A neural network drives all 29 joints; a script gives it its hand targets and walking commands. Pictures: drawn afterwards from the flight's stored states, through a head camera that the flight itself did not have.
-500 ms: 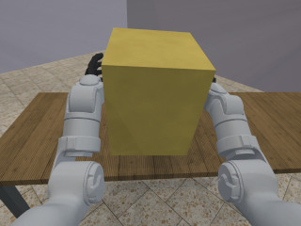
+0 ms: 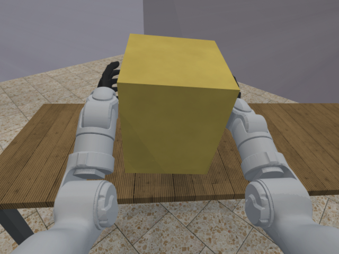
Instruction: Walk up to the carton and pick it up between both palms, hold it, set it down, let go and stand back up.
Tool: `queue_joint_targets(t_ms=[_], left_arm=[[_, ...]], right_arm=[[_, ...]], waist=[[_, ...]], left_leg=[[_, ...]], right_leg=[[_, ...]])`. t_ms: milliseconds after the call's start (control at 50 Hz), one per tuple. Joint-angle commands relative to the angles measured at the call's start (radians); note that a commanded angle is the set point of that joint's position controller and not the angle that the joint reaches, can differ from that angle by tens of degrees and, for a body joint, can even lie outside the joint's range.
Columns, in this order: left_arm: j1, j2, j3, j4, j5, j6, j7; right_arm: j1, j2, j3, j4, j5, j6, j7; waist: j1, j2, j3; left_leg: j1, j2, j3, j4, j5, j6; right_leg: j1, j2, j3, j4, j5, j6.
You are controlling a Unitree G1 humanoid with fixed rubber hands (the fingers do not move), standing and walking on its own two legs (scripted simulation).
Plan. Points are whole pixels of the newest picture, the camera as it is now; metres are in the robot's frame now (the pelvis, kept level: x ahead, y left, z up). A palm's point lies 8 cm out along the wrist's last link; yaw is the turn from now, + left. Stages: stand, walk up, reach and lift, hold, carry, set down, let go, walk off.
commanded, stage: set down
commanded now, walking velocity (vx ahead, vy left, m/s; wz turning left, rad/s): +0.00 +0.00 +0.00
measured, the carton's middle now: (169, 106) +0.38 +0.01 +0.23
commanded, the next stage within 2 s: none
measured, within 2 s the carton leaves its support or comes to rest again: neither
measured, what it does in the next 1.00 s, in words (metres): stands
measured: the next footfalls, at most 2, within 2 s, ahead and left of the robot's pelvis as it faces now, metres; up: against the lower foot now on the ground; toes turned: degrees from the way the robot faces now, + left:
none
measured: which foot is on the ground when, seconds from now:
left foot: down 0.00-1.00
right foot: down 0.00-1.00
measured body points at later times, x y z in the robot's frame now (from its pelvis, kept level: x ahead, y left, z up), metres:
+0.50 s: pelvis +0.02 +0.00 +0.00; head -0.05 +0.02 +0.45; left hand +0.43 +0.15 +0.24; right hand +0.42 -0.14 +0.22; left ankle +0.05 +0.11 -0.74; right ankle +0.04 -0.11 -0.74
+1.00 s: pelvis +0.02 +0.00 +0.00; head -0.04 +0.02 +0.45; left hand +0.44 +0.15 +0.20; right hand +0.42 -0.15 +0.19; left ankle +0.05 +0.11 -0.74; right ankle +0.04 -0.11 -0.74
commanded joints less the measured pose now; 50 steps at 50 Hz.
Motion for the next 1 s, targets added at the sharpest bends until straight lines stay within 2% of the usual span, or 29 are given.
queue_joint_targets(t_ms=[0, 20, 60, 80, 120, 180, 200, 240, 260, 280, 300, 320, 360, 380, 420, 440, 480, 520, 540, 620, 640, 660, 680, 720, 780, 860, 880, 900, 980], left_arm=[[-0.925, -0.618, -0.269, -0.131, -0.166, -0.167, -0.180], [-0.899, -0.622, -0.282, -0.131, -0.181, -0.172, -0.178], [-0.902, -0.608, -0.286, -0.125, -0.194, -0.186, -0.177], [-0.865, -0.609, -0.280, -0.130, -0.189, -0.192, -0.176], [-0.809, -0.588, -0.261, -0.074, -0.181, -0.195, -0.188], [-0.796, -0.595, -0.263, -0.089, -0.156, -0.204, -0.191], [-0.812, -0.582, -0.256, -0.092, -0.154, -0.211, -0.193], [-0.742, -0.581, -0.238, -0.077, -0.154, -0.209, -0.203], [-0.781, -0.599, -0.260, -0.124, -0.162, -0.217, -0.199], [-0.743, -0.604, -0.253, -0.082, -0.151, -0.212, -0.196], [-0.750, -0.591, -0.245, -0.064, -0.148, -0.216, -0.197], [-0.690, -0.596, -0.248, -0.071, -0.145, -0.219, -0.199], [-0.720, -0.609, -0.265, -0.099, -0.156, -0.229, -0.199], [-0.727, -0.616, -0.281, -0.130, -0.166, -0.242, -0.200], [-0.757, -0.623, -0.306, -0.154, -0.191, -0.258, -0.187], [-0.740, -0.611, -0.278, -0.110, -0.177, -0.259, -0.185], [-0.730, -0.598, -0.257, -0.057, -0.150, -0.263, -0.198], [-0.735, -0.593, -0.229, -0.033, -0.147, -0.274, -0.198], [-0.718, -0.573, -0.198, 0.011, -0.134, -0.277, -0.200], [-0.820, -0.633, -0.280, -0.042, -0.189, -0.317, -0.187], [-0.823, -0.628, -0.277, -0.030, -0.198, -0.325, -0.182], [-0.806, -0.632, -0.271, -0.011, -0.193, -0.330, -0.182], [-0.810, -0.640, -0.279, -0.026, -0.198, -0.336, -0.176], [-0.807, -0.645, -0.293, -0.010, -0.213, -0.345, -0.174], [-0.813, -0.617, -0.254, 0.059, -0.185, -0.351, -0.176], [-0.821, -0.615, -0.226, 0.101, -0.178, -0.372, -0.181], [-0.862, -0.643, -0.271, 0.063, -0.203, -0.385, -0.180], [-0.859, -0.646, -0.272, 0.054, -0.211, -0.387, -0.175], [-0.830, -0.658, -0.277, 0.106, -0.209, -0.411, -0.168]], right_arm=[[-1.159, 0.634, 0.284, -0.357, -0.025, -0.193, 0.150], [-1.166, 0.649, 0.320, -0.372, -0.003, -0.200, 0.149], [-1.119, 0.657, 0.325, -0.340, -0.004, -0.209, 0.131], [-1.104, 0.660, 0.341, -0.349, -0.001, -0.214, 0.126], [-1.083, 0.647, 0.342, -0.340, -0.006, -0.212, 0.108], [-1.055, 0.635, 0.342, -0.329, -0.002, -0.224, 0.111], [-1.015, 0.622, 0.316, -0.273, -0.015, -0.216, 0.109], [-1.006, 0.615, 0.319, -0.282, -0.015, -0.224, 0.103], [-1.015, 0.620, 0.354, -0.311, -0.005, -0.230, 0.099], [-1.041, 0.619, 0.342, -0.339, 0.007, -0.232, 0.098], [-1.012, 0.610, 0.330, -0.294, -0.012, -0.230, 0.097], [-0.975, 0.610, 0.339, -0.310, -0.011, -0.231, 0.094], [-0.989, 0.627, 0.355, -0.338, 0.005, -0.234, 0.095], [-0.958, 0.625, 0.357, -0.330, -0.001, -0.238, 0.091], [-0.989, 0.646, 0.389, -0.376, 0.020, -0.248, 0.094], [-0.973, 0.640, 0.382, -0.337, 0.005, -0.239, 0.096], [-0.967, 0.613, 0.312, -0.293, -0.036, -0.243, 0.101], [-0.932, 0.615, 0.281, -0.245, -0.063, -0.244, 0.111], [-0.938, 0.608, 0.270, -0.219, -0.076, -0.250, 0.114], [-1.003, 0.664, 0.294, -0.285, -0.061, -0.275, 0.127], [-0.971, 0.661, 0.283, -0.253, -0.074, -0.269, 0.124], [-0.964, 0.667, 0.299, -0.242, -0.072, -0.269, 0.124], [-1.004, 0.661, 0.295, -0.282, -0.070, -0.282, 0.132], [-1.000, 0.692, 0.323, -0.294, -0.063, -0.282, 0.128], [-0.955, 0.662, 0.237, -0.189, -0.108, -0.271, 0.134], [-0.942, 0.672, 0.184, -0.150, -0.148, -0.282, 0.145], [-0.986, 0.688, 0.205, -0.207, -0.144, -0.301, 0.145], [-0.963, 0.718, 0.239, -0.221, -0.121, -0.296, 0.143], [-0.996, 0.723, 0.236, -0.212, -0.118, -0.299, 0.143]], waist=[[0.020, 0.045, -0.418], [0.039, 0.021, -0.444], [0.001, 0.009, -0.455], [0.024, 0.004, -0.468], [0.013, -0.025, -0.396], [0.010, 0.001, -0.425], [-0.011, 0.002, -0.391], [-0.004, -0.017, -0.350], [-0.008, -0.017, -0.426], [-0.006, 0.005, -0.431], [-0.016, -0.001, -0.395], [-0.011, -0.015, -0.390], [-0.007, -0.002, -0.436], [-0.019, -0.006, -0.480], [-0.016, 0.002, -0.529], [-0.006, -0.023, -0.477], [-0.029, -0.004, -0.405], [-0.033, -0.018, -0.397], [-0.018, -0.035, -0.362], [-0.028, 0.008, -0.473], [-0.038, -0.005, -0.465], [-0.023, -0.012, -0.449], [-0.019, 0.006, -0.494], [-0.025, -0.016, -0.504], [-0.052, -0.004, -0.402], [-0.041, -0.012, -0.354], [-0.050, -0.001, -0.437], [-0.041, -0.012, -0.473], [-0.036, 0.008, -0.464]], left_leg=[[0.125, -0.041, 0.045, -0.219, -0.037, 0.017], [0.126, -0.044, 0.041, -0.203, 0.032, 0.019], [0.138, -0.051, 0.043, -0.181, 0.077, 0.024], [0.141, -0.052, 0.051, -0.182, 0.101, 0.023], [0.122, -0.056, 0.046, -0.187, 0.078, 0.033], [0.169, -0.058, 0.047, -0.183, 0.101, 0.025], [0.168, -0.057, 0.051, -0.186, 0.086, 0.024], [0.156, -0.056, 0.046, -0.179, 0.133, 0.019], [0.197, -0.059, 0.048, -0.165, 0.187, 0.014], [0.190, -0.060, 0.040, -0.166, 0.174, 0.012], [0.190, -0.061, 0.041, -0.163, 0.154, 0.012], [0.188, -0.060, 0.042, -0.165, 0.184, 0.009], [0.210, -0.063, 0.036, -0.149, 0.225, 0.002], [0.232, -0.064, 0.044, -0.139, 0.269, -0.005], [0.233, -0.062, 0.041, -0.126, 0.256, -0.001], [0.210, -0.063, 0.040, -0.142, 0.200, 0.006], [0.185, -0.063, 0.042, -0.165, 0.142, 0.003], [0.201, -0.057, 0.041, -0.172, 0.121, 0.007], [0.172, -0.058, 0.050, -0.182, 0.089, 0.015], [0.192, -0.056, 0.047, -0.166, 0.133, 0.001], [0.197, -0.053, 0.044, -0.160, 0.149, -0.003], [0.190, -0.052, 0.043, -0.166, 0.149, 0.000], [0.188, -0.053, 0.044, -0.163, 0.152, -0.007], [0.164, -0.060, 0.045, -0.161, 0.141, 0.004], [0.161, -0.051, 0.044, -0.192, 0.045, 0.005], [0.116, -0.052, 0.054, -0.203, -0.007, 0.009], [0.138, -0.050, 0.051, -0.190, 0.046, 0.000], [0.154, -0.053, 0.048, -0.178, 0.069, 0.007], [0.125, -0.057, 0.041, -0.174, 0.068, -0.001]], right_leg=[[0.113, 0.017, 0.010, -0.132, -0.066, 0.037], [0.146, 0.022, 0.019, -0.124, 0.002, 0.041], [0.173, 0.011, 0.028, -0.113, 0.102, 0.056], [0.200, 0.014, 0.025, -0.113, 0.122, 0.056], [0.190, 0.007, 0.036, -0.119, 0.131, 0.069], [0.180, 0.021, 0.020, -0.123, 0.120, 0.063], [0.176, 0.018, 0.020, -0.124, 0.113, 0.063], [0.195, 0.013, 0.023, -0.122, 0.180, 0.065], [0.211, 0.021, 0.017, -0.113, 0.235, 0.067], [0.200, 0.022, 0.019, -0.117, 0.215, 0.065], [0.188, 0.024, 0.015, -0.123, 0.194, 0.063], [0.206, 0.021, 0.021, -0.121, 0.249, 0.067], [0.220, 0.026, 0.024, -0.112, 0.287, 0.066], [0.245, 0.024, 0.022, -0.101, 0.357, 0.069], [0.236, 0.025, 0.031, -0.093, 0.353, 0.068], [0.222, 0.025, 0.025, -0.101, 0.299, 0.070], [0.183, 0.016, 0.021, -0.114, 0.237, 0.071], [0.167, 0.019, 0.016, -0.126, 0.181, 0.065], [0.157, 0.013, 0.022, -0.129, 0.165, 0.071], [0.148, 0.021, 0.019, -0.115, 0.191, 0.060], [0.152, 0.020, 0.013, -0.117, 0.206, 0.064], [0.153, 0.019, 0.019, -0.118, 0.224, 0.063], [0.160, 0.019, 0.023, -0.110, 0.239, 0.059], [0.179, 0.015, 0.027, -0.103, 0.274, 0.070], [0.108, 0.016, 0.013, -0.134, 0.113, 0.059], [0.088, 0.004, 0.027, -0.145, 0.052, 0.057], [0.105, 0.006, 0.019, -0.122, 0.112, 0.057], [0.130, 0.007, 0.029, -0.120, 0.162, 0.058], [0.126, 0.010, 0.031, -0.123, 0.158, 0.059]])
